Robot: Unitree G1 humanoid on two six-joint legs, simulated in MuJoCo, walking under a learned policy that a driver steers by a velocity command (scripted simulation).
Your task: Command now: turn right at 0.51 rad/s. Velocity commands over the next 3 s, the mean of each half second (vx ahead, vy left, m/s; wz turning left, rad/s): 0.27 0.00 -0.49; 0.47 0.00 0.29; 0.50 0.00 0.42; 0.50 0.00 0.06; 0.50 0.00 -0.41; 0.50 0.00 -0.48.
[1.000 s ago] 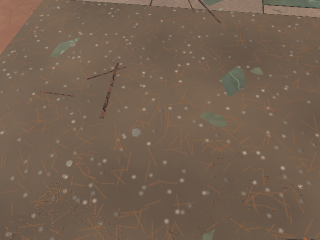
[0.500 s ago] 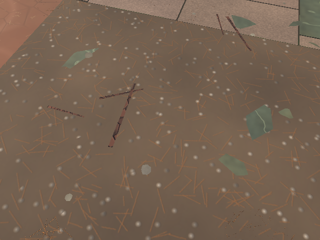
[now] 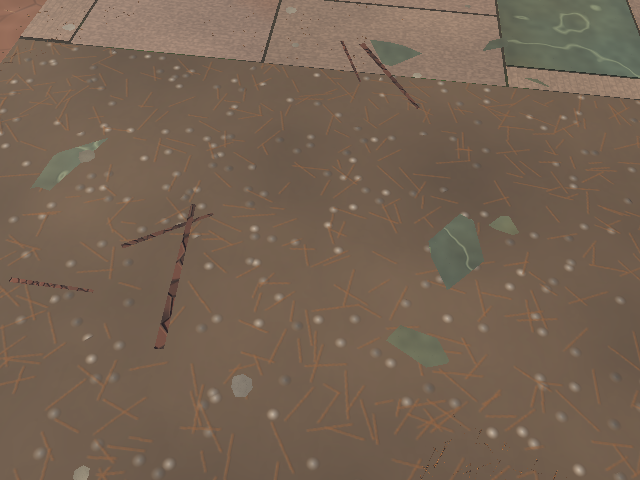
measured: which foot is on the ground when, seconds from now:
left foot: down 0.00-0.46, up 0.48-0.94, down 0.96-1.00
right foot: up 0.00-0.44, down 0.46-0.98, up 1.00-1.00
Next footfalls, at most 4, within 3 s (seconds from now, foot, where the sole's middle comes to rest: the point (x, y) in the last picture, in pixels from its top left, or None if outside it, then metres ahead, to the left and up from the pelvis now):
0.46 right None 0.11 -0.19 -0.77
0.96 left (355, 471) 0.48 -0.06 -0.77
1.44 right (436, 350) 0.76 -0.25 -0.77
1.96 left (312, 265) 1.00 0.04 -0.77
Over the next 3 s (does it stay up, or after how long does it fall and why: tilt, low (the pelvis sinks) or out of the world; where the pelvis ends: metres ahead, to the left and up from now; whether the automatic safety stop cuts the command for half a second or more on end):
stays up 1.42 -0.10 0.00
